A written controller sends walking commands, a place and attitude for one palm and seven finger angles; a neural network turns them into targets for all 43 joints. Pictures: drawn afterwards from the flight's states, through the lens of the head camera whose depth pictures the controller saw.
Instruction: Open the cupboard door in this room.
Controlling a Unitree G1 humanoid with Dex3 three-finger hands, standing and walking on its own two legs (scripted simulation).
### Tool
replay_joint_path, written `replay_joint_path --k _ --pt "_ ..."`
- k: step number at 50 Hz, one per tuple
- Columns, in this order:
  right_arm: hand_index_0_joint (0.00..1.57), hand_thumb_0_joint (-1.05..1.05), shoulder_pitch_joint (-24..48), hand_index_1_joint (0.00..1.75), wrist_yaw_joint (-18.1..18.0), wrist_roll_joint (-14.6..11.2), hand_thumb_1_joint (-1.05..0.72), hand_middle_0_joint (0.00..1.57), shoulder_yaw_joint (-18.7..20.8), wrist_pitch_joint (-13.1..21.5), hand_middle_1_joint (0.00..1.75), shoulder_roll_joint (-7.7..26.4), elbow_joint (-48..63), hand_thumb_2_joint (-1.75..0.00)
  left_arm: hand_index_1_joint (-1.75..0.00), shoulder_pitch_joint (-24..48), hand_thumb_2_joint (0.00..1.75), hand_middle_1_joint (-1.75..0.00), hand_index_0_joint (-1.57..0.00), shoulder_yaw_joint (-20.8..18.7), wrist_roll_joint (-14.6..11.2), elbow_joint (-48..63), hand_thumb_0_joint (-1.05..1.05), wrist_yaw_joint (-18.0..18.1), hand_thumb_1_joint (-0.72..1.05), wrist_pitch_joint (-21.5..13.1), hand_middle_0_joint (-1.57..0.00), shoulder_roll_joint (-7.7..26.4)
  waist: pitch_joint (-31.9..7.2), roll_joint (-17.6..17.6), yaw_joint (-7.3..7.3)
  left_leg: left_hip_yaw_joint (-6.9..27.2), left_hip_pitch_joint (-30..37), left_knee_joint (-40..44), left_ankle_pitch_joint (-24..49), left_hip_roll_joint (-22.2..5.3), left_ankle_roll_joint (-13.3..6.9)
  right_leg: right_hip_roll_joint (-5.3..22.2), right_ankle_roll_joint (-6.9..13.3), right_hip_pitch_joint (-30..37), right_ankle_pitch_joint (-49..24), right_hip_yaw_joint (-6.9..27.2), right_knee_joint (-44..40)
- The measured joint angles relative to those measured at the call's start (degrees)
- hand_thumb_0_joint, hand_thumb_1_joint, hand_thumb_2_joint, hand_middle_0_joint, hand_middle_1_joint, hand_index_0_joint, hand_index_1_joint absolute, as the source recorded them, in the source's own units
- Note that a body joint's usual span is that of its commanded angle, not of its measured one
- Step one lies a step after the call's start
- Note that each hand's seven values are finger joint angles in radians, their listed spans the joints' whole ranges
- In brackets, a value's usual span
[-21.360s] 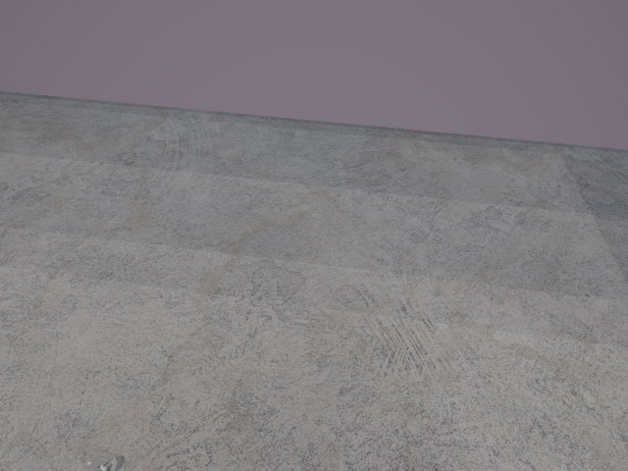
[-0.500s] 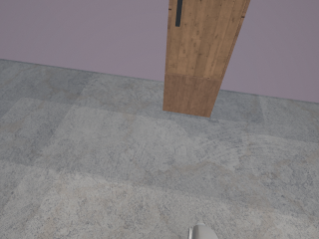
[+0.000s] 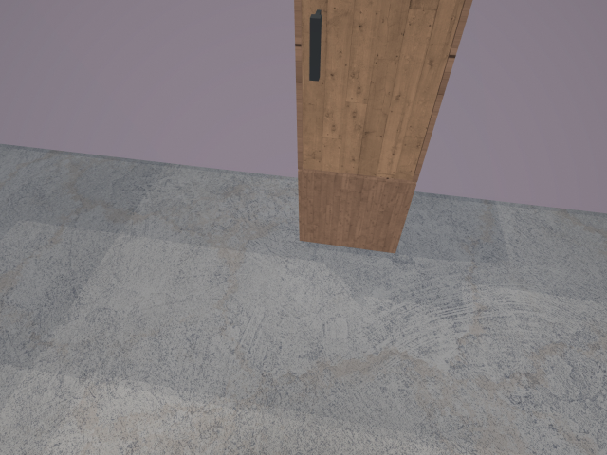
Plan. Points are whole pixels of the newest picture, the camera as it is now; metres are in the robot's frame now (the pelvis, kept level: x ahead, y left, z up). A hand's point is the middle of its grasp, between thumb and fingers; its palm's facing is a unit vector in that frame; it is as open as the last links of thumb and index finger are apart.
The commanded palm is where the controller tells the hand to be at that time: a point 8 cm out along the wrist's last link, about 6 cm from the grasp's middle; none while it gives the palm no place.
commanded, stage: stand and wait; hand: left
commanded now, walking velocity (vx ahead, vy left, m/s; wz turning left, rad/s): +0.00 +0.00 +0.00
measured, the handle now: (316, 45) +1.01 +0.02 +0.08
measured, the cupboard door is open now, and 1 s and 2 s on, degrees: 0 0 0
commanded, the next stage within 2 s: look at it before walking up in 0.60 s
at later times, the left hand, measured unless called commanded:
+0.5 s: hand out of the picture +0.01 +0.19 -0.17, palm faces +0.01 -0.99 -0.16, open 7.4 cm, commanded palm none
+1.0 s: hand out of the picture +0.04 +0.18 -0.17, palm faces +0.00 -0.99 -0.16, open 7.4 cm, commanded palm none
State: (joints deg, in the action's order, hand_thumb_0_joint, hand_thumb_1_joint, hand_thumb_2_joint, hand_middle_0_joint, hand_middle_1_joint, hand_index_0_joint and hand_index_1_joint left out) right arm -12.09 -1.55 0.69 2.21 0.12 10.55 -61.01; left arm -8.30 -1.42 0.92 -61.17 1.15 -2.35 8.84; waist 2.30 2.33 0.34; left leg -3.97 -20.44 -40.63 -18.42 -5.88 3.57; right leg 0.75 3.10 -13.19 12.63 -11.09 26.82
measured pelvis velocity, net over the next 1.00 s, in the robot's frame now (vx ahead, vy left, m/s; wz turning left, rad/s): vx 0.06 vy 0.03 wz -0.03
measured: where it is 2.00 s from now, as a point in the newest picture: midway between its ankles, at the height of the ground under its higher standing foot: outside the picture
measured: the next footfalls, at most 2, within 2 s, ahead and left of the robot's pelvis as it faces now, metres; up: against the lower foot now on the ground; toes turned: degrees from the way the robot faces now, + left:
left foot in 0.04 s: +0.08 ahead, +0.13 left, +0.00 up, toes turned +6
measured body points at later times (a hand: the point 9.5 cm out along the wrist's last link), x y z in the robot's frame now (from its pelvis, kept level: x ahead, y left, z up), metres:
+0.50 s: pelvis +0.06 +0.03 +0.01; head +0.06 +0.03 +0.46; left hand +0.02 +0.24 -0.16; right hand +0.04 -0.19 -0.15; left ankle +0.04 +0.13 -0.74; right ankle +0.02 -0.09 -0.74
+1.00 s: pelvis +0.06 +0.03 +0.01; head +0.06 +0.03 +0.46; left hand +0.04 +0.23 -0.16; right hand +0.02 -0.17 -0.16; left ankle +0.04 +0.13 -0.74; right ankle +0.02 -0.09 -0.74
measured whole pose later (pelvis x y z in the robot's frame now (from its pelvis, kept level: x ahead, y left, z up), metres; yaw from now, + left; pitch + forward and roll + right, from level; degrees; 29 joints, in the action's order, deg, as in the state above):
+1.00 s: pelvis +0.06 +0.03 +0.01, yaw -2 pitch -1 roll +0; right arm -18.4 -2.2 0.0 0.1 1.3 5.3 -67.6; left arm -17.8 0.4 0.6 -66.5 2.6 -1.2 6.4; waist 1.4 -0.4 0.3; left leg -8.3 -6.2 -22.0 -14.3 -1.4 -0.8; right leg 3.6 -0.7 -6.3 15.2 -7.9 23.2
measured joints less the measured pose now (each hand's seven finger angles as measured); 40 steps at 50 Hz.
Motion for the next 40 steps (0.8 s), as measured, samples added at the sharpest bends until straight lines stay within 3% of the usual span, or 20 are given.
replay_joint_path --k 2,5,13,22,40 --pt "0.19 0.01 0.2 0.29 0.2 0.0 -0.94 0.20 -0.3 0.5 0.29 0.3 0.0 -0.90 -0.30 -1.1 0.90 -0.30 -0.20 0.1 -0.2 -0.9 -0.01 0.0 0.93 0.4 -0.20 0.1 -0.6 0.0 -0.35 -0.2 3.7 7.4 4.7 0.0 -0.4 -0.6 -0.5 0.5 1.3 -0.2 1.1" --pt "0.19 0.01 0.3 0.29 0.2 0.0 -0.93 0.19 -1.1 1.1 0.29 -1.1 -1.0 -0.90 -0.30 -2.6 0.90 -0.30 -0.20 -0.1 -0.4 -2.5 -0.01 0.3 0.93 1.4 -0.20 1.4 -1.1 -2.9 -0.99 -1.2 6.5 9.9 3.9 1.4 -2.9 0.5 -1.5 2.1 2.2 0.5 1.0" --pt "0.20 0.00 -0.2 0.29 -0.6 -0.5 -0.95 0.20 -1.8 1.0 0.29 -1.3 -2.7 -0.90 -0.30 -8.0 0.90 -0.30 -0.20 1.6 -0.5 -6.0 0.00 0.2 0.92 1.4 -0.20 0.3 -1.8 -3.5 -1.69 -3.1 12.0 17.6 5.4 3.6 -3.9 1.9 -3.1 6.1 0.6 2.0 -4.8" --pt "0.20 0.00 -2.7 0.29 -0.6 -0.6 -0.94 0.20 -2.2 1.0 0.30 -1.8 -4.8 -0.90 -0.30 -10.7 0.90 -0.30 -0.20 2.1 -0.3 -7.4 0.00 0.7 0.91 1.4 -0.20 -1.5 -0.7 -3.0 -1.14 -4.1 13.9 19.8 5.3 4.6 -4.6 2.8 -4.0 7.0 1.0 3.0 -5.5" --pt "0.20 0.00 -6.7 0.29 -0.6 -0.7 -0.91 0.20 -2.4 1.1 0.30 -5.9 -7.0 -0.90 -0.30 -8.7 0.90 -0.30 -0.20 1.8 -0.3 -5.7 0.01 1.6 0.92 1.3 -0.20 -1.9 -1.0 -2.7 0.24 -4.5 14.4 18.7 3.9 4.6 -4.5 3.0 -4.0 7.1 2.7 3.4 -3.7"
